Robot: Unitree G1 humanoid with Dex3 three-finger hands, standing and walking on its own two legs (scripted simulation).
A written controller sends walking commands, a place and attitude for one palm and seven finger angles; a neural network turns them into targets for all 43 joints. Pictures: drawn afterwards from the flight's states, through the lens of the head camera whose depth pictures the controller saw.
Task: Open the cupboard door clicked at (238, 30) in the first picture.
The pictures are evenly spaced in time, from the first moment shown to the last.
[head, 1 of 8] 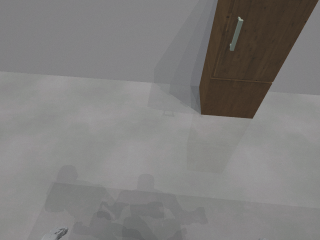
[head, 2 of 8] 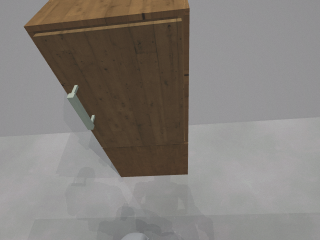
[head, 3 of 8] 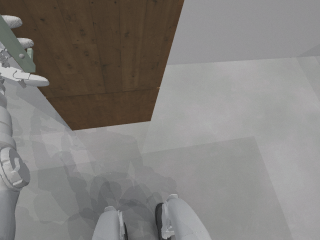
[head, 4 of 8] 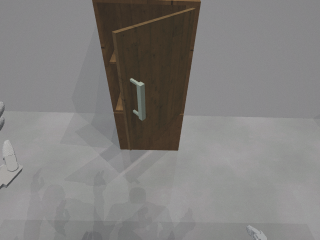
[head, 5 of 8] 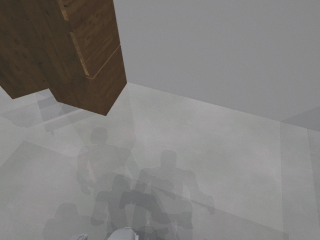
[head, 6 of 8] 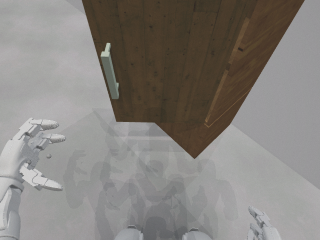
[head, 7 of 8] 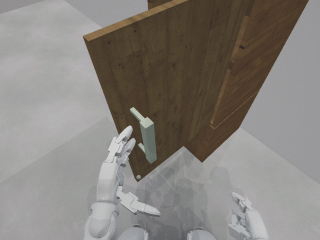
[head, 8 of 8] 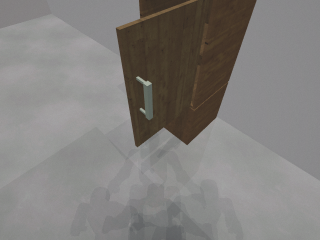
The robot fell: no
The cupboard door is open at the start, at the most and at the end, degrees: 0 88 88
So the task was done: yes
